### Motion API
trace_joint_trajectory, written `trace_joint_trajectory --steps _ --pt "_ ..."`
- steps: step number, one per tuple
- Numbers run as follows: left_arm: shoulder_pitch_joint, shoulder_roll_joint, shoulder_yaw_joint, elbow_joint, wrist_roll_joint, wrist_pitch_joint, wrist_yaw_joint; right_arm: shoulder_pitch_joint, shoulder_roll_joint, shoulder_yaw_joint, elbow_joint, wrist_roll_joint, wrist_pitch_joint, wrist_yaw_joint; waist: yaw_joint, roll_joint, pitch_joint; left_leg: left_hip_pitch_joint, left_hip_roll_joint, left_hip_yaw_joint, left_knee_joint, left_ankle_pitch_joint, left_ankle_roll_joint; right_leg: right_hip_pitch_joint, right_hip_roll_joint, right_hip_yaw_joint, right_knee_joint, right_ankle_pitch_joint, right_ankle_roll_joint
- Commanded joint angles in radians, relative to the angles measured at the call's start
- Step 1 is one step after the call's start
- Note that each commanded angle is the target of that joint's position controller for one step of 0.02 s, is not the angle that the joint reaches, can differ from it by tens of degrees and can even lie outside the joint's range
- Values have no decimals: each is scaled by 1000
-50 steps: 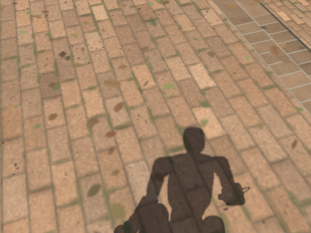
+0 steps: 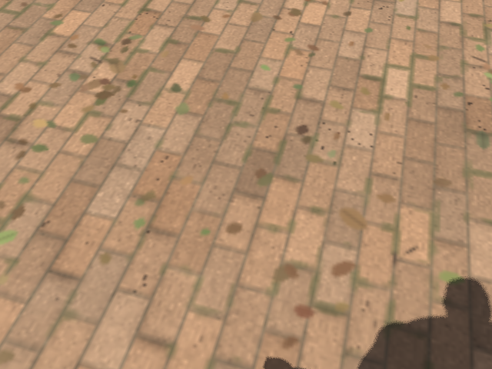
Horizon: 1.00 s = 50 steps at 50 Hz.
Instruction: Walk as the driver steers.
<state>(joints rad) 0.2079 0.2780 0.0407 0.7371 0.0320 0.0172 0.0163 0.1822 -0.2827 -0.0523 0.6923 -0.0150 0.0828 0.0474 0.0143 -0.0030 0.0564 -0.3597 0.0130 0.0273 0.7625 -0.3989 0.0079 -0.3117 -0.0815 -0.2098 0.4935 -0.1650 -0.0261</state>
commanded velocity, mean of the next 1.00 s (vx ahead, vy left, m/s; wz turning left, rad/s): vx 0.06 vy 0.00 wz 0.41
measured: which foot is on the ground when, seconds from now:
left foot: up 0.00-0.02, down 0.04-0.52, up 0.54-0.86, down 0.88-1.00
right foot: down 0.00-0.04, up 0.06-0.50, down 0.52-0.90, up 0.92-1.00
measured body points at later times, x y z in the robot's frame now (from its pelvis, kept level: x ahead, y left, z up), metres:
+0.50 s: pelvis +0.00 +0.00 +0.00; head +0.03 +0.01 +0.45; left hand +0.07 +0.31 -0.09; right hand +0.19 -0.24 -0.11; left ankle +0.00 +0.10 -0.73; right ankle +0.03 -0.10 -0.72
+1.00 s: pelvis +0.02 +0.01 +0.01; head +0.02 +0.03 +0.46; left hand -0.01 +0.29 -0.12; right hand +0.17 -0.21 -0.11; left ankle -0.07 +0.07 -0.73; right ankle +0.06 -0.09 -0.69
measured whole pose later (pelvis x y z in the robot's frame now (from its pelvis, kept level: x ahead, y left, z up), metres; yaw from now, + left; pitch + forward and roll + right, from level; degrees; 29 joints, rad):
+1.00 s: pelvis +0.02 +0.01 +0.01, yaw +23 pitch -1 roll +0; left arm 0.28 0.28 0.05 0.80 0.03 0.02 -0.02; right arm 0.32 -0.24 -0.02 0.85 -0.03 -0.02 0.00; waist -0.01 -0.04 0.01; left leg -0.05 -0.06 -0.04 0.33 -0.28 0.07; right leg -0.37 0.01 -0.02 0.82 -0.39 -0.05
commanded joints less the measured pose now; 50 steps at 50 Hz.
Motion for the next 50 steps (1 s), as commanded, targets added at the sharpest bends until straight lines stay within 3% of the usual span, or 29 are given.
trace_joint_trajectory --steps 1,2,3,4,6,7,9,11,17,22,24,25,26,27,28,29,30,31,32,37,39,41,43,44,45,46,47,48,50 --pt "-2 171 50 -52 -7 5 -3 85 -80 -22 -48 1 -27 -2 -42 -106 -117 203 -41 41 -230 74 41 -8 -219 136 -74 -9 -80" --pt "42 146 49 -39 -6 13 -10 111 -114 -29 -41 -7 -39 -13 -47 30 -91 242 23 -107 -403 102 64 -75 -167 71 74 -98 -6" --pt "68 49 25 -89 -7 23 -17 85 -247 -54 -79 -10 -45 -26 -13 340 -68 283 330 -563 -529 182 157 -318 -2 -11 340 -446 90" --pt "-61 110 36 -120 -2 40 2 139 -293 -78 -71 -19 -42 -36 -92 224 -14 132 369 -571 -512 377 264 -325 54 162 490 -461 85" --pt "-36 98 35 -103 -26 43 0 45 -202 -53 -63 -6 -41 -45 -13 153 4 106 226 -383 -487 368 222 -290 33 232 540 -282 69" --pt "-7 111 42 -83 -18 34 0 -15 -183 -49 -77 -5 -40 -48 10 157 -21 136 165 -335 -475 364 192 -280 41 227 539 -221 63" --pt "30 127 50 -59 -1 29 -7 -9 -143 -37 -83 7 -47 -49 5 144 -89 199 138 -308 -437 542 201 -259 59 217 592 -195 67" --pt "11 108 46 -68 -10 32 -10 33 -150 -41 -71 11 -53 -45 -9 106 -111 253 146 -329 -423 576 212 -274 61 228 567 -199 74" --pt "-57 92 33 -103 -16 36 -1 99 -176 -57 -57 -2 -47 -44 -55 131 -95 279 155 -447 -407 469 241 -249 83 249 375 -248 65" --pt "-36 93 26 -113 -30 21 9 62 -194 -67 -59 -7 -42 -33 -39 136 -113 204 128 -528 -372 543 216 -83 132 253 216 -270 35" --pt "16 88 23 -104 -33 13 16 20 -190 -68 -61 1 -40 -30 -2 132 -117 157 95 -549 -352 526 175 37 148 252 62 -212 20" --pt "67 85 22 -89 -28 6 23 -11 -178 -64 -63 10 -40 -34 33 117 -119 108 63 -527 -323 456 132 136 135 246 -89 -111 12" --pt "76 134 32 -87 -15 -2 33 4 -134 -52 -68 18 -44 -39 23 29 -124 21 1 -465 -246 280 71 226 13 352 -202 -110 -13" --pt "17 219 42 -118 -5 -2 35 68 -60 -33 -74 19 -48 -44 -23 -196 -124 -126 -157 -268 -52 -40 13 290 -243 631 -286 -102 -93" --pt "11 245 54 -116 -2 4 23 52 -148 -55 -67 -15 -43 -51 0 -206 -82 -145 -190 -178 128 -187 1 145 -314 704 -264 21 -205" --pt "-4 180 38 -116 -9 2 14 55 -166 -64 -52 -21 -41 -50 -21 -130 -56 -114 -155 -208 237 -153 -2 96 -283 656 -252 79 -227" --pt "-57 128 23 -118 -17 -2 9 71 -154 -63 -27 -14 -37 -44 -47 -94 -27 -96 -144 -210 287 -89 -9 66 -213 553 -239 101 -201" --pt "-95 112 18 -124 -14 -3 8 91 -143 -61 -10 -7 -34 -37 -62 -112 -30 -89 -146 -197 317 -42 -19 78 -151 470 -225 139 -169" --pt "-96 110 17 -121 -15 -7 13 104 -132 -57 -1 -6 -30 -31 -60 -147 -41 -98 -148 -186 326 -27 -30 114 -124 429 -209 215 -162" --pt "-2 110 17 -68 -17 -14 11 29 -74 -23 6 6 -20 -33 4 -150 -79 -47 -113 -138 74 -54 -58 246 -116 379 -151 335 -173" --pt "37 137 27 -45 -7 -6 -1 13 -64 -7 14 0 -20 -33 34 -191 -94 35 -101 -62 -65 -87 -38 230 -104 401 -195 23 -174" --pt "76 164 42 -16 -1 12 -17 11 -80 -5 25 -6 -31 -33 38 -207 -44 95 -105 -9 -182 -90 -5 166 -109 449 -239 -244 -180" --pt "61 152 43 -3 -16 22 -22 73 -50 7 66 -13 -52 -41 -19 -142 0 279 -106 20 -417 70 48 26 -78 426 -210 -367 -146" --pt "48 126 38 -6 -16 15 -19 121 -67 5 90 -17 -67 -47 -49 -88 -5 414 -69 -41 -451 73 79 -91 -53 403 -158 -393 -114" --pt "2 61 22 -36 -12 2 -23 215 -120 -1 109 -26 -85 -55 -95 76 -31 555 121 -288 -554 -121 118 -255 15 310 54 -407 -71" --pt "-105 50 13 -94 -17 -13 -22 268 -236 -33 127 -15 -92 -56 -140 265 39 497 316 -623 -671 -319 217 -438 140 152 229 -365 -35" --pt "-157 129 36 -102 1 -20 -20 254 -199 -28 144 -21 -101 -58 -129 141 137 419 340 -612 -672 -240 264 -461 65 224 341 -322 -38" --pt "-109 126 40 -78 -6 -28 -31 207 -153 -14 138 -12 -112 -57 -86 110 126 428 294 -545 -665 -197 254 -457 51 238 379 -265 -36" --pt "-53 123 43 -39 -2 -37 -50 162 -118 -5 137 -7 -129 -58 -51 129 89 445 215 -406 -677 -46 216 -423 32 220 411 -180 -19"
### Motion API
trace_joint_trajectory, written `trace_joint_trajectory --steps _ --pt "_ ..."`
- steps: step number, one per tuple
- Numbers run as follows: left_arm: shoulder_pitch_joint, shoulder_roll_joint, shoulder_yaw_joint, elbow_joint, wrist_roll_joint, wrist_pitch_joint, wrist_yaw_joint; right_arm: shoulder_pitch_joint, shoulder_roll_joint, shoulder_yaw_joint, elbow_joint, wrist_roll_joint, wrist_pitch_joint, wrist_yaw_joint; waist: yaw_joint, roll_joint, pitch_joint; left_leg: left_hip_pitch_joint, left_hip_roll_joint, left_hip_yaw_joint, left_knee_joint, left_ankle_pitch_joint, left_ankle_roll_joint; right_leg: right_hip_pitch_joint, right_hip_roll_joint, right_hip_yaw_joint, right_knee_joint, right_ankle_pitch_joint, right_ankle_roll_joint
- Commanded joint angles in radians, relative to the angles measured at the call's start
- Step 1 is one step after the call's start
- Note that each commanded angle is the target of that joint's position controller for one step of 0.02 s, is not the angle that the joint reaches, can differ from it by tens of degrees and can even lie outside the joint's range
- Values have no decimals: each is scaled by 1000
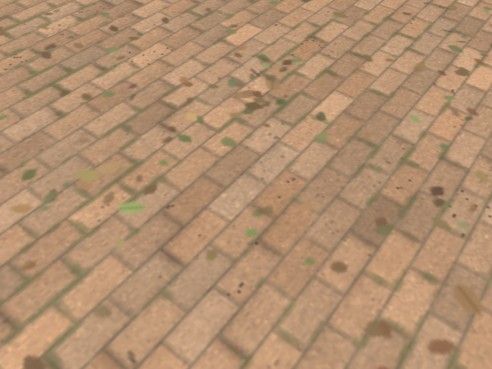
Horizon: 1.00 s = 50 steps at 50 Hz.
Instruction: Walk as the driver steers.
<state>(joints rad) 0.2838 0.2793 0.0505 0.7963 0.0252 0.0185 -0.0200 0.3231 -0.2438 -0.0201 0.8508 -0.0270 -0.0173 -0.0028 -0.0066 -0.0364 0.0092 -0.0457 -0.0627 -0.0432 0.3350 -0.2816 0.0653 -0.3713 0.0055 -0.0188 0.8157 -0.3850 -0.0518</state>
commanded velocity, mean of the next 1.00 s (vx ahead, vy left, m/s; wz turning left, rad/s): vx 0.12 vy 0.00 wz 0.02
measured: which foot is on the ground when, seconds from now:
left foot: down 0.00-0.28, up 0.30-0.64, down 0.66-1.00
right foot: up 0.00-0.26, down 0.28-1.00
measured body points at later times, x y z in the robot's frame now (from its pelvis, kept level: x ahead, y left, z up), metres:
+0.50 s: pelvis +0.15 -0.05 +0.00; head +0.18 -0.07 +0.45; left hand +0.23 +0.19 -0.13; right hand +0.19 -0.31 -0.16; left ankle +0.12 +0.08 -0.70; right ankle +0.21 -0.12 -0.74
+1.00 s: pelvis +0.20 -0.04 +0.00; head +0.20 -0.04 +0.45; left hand +0.21 +0.19 -0.15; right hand +0.21 -0.27 -0.16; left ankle +0.18 +0.07 -0.74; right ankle +0.21 -0.12 -0.74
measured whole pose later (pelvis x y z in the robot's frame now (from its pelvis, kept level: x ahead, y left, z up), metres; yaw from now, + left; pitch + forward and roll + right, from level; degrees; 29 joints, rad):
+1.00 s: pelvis +0.20 -0.04 +0.00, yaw +0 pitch -2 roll +0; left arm 0.28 0.18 -0.01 1.07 0.01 -0.01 0.03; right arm 0.24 -0.17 0.01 1.14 -0.01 -0.01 -0.04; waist 0.01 0.00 0.03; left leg -0.12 -0.02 0.00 0.38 -0.23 0.02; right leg -0.16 0.04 -0.06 0.38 -0.19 -0.06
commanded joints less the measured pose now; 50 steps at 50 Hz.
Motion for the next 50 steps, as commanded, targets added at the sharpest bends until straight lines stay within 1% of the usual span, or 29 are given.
trace_joint_trajectory --steps 1,4,6,8,9,11,12,13,14,15,16,17,18,19,20,21,23,25,28,30,31,32,33,34,35,36,38,42,50 --pt "-124 113 31 -87 12 -38 -21 25 -145 -33 -14 5 -38 -7 -28 164 116 127 265 -279 -244 -58 155 -347 -56 13 107 77 18" --pt "-180 78 21 -102 11 -35 -32 72 -140 -34 21 12 -51 0 -36 144 109 96 245 -194 -240 99 156 -342 -62 -16 79 151 47" --pt "-216 50 10 -114 11 -36 -34 82 -131 -29 42 10 -51 -1 -35 144 128 45 228 -128 -198 347 144 -283 -55 -41 -5 181 57" --pt "-235 28 0 -122 6 -37 -29 97 -137 -27 64 9 -49 -3 -34 156 116 -6 222 -78 -131 566 116 -168 -35 -62 -104 202 45" --pt "-226 29 0 -118 3 -36 -23 102 -143 -27 73 9 -47 -4 -32 161 102 -22 227 -71 -100 640 102 -107 -21 -69 -133 216 35" --pt "-167 49 8 -96 -2 -37 -7 91 -161 -29 85 12 -44 -9 -4 154 70 -24 235 -76 -22 769 75 8 7 -66 -185 233 7" --pt "-96 62 15 -68 1 -41 2 78 -168 -31 90 16 -44 -12 29 139 39 -13 222 -73 56 837 55 92 30 -67 -241 257 -8" --pt "6 71 21 -30 8 -53 12 67 -170 -31 97 25 -44 -13 81 103 -8 -28 181 -46 193 825 32 224 41 -71 -340 345 -24" --pt "118 122 33 1 22 -68 24 84 -145 -22 90 28 -50 -15 114 52 -92 -140 135 -25 366 590 7 420 -78 32 -351 479 -47" --pt "191 240 54 -1 30 -70 28 220 -32 4 86 53 -46 -17 78 -187 -260 -341 0 44 720 -79 -38 662 -412 400 -332 843 -187" --pt "200 236 58 21 -32 -56 21 221 -121 -24 115 30 -26 -25 82 -157 -311 -328 -48 -32 874 -295 -36 533 -450 546 -434 899 -263" --pt "81 174 39 3 -41 -55 19 168 -123 -28 110 13 -13 -23 31 -73 -181 -349 3 -64 918 -264 -30 396 -405 436 -468 728 -252" --pt "-22 93 14 -13 -34 -55 19 104 -100 -21 104 3 -10 -14 15 -35 -75 -366 37 -47 874 -214 -25 285 -348 341 -510 630 -222" --pt "-65 50 -3 -11 -24 -56 23 73 -83 -19 103 3 -4 -9 -4 -38 -21 -347 69 -40 801 -179 -24 213 -297 258 -546 615 -184" --pt "-80 34 -11 0 -21 -57 29 78 -75 -17 108 -2 7 -5 -25 -61 -6 -297 82 -23 737 -147 -30 156 -254 193 -566 625 -159" --pt "-80 31 -15 12 -12 -61 30 99 -61 -13 129 -5 17 -3 -34 -62 -18 -241 72 -2 702 -121 -33 128 -230 145 -560 679 -148" --pt "-59 34 -20 38 -5 -70 31 105 -37 -5 145 0 30 -5 -43 -56 -44 -190 66 16 580 -120 -44 117 -212 104 -552 701 -149" --pt "-47 49 -21 57 -3 -68 33 57 -32 0 147 -1 42 -13 -29 -69 -43 -182 67 27 452 -120 -51 116 -210 111 -562 556 -156" --pt "-34 65 -19 80 -3 -48 35 -5 -46 1 153 2 54 -20 -3 -84 -28 -151 63 42 341 -59 -51 76 -208 153 -597 227 -155" --pt "-51 60 -22 89 -11 -35 37 -15 -35 5 167 2 51 -21 -15 -58 1 -98 62 52 248 5 -43 18 -204 174 -604 57 -137" --pt "-64 50 -26 91 -16 -31 39 -11 -26 9 177 -2 45 -23 -27 -35 16 -49 64 51 168 54 -35 -20 -194 174 -594 1 -115" --pt "-49 37 -31 101 -15 -31 40 -22 -30 12 179 -7 38 -26 -27 -2 36 -16 87 11 82 98 -28 -49 -182 176 -588 -39 -79" --pt "-35 24 -35 106 -12 -33 37 -15 -51 12 182 -13 26 -31 -19 39 44 2 155 -70 17 116 -18 -58 -159 169 -560 -38 -43" --pt "23 3 -35 118 -23 -29 34 -51 -94 6 186 0 19 -34 38 128 81 -115 196 -144 -11 54 7 -10 -78 102 -544 8 -16" --pt "31 -4 -37 143 -21 -25 34 -67 -60 13 197 14 13 -31 38 144 81 -218 196 -142 -45 -5 9 126 -58 72 -515 104 -5" --pt "35 -1 -36 156 -17 -25 36 -77 -39 20 201 18 5 -30 41 133 70 -242 178 -120 -53 8 -7 198 -68 78 -501 166 -6" --pt "42 14 -33 178 -13 -30 39 -73 -40 18 215 22 0 -34 37 109 42 -188 150 -84 -38 102 -22 221 -86 91 -496 222 -15" --pt "37 -10 -41 211 -15 -37 44 -47 -25 18 244 21 2 -37 21 52 34 -114 150 -71 -19 173 -15 190 -92 90 -509 251 -12" --pt "48 -28 -47 266 -15 -35 56 -34 -12 20 283 20 5 -42 17 31 37 -102 149 -59 -17 208 -16 214 -97 88 -501 309 -11"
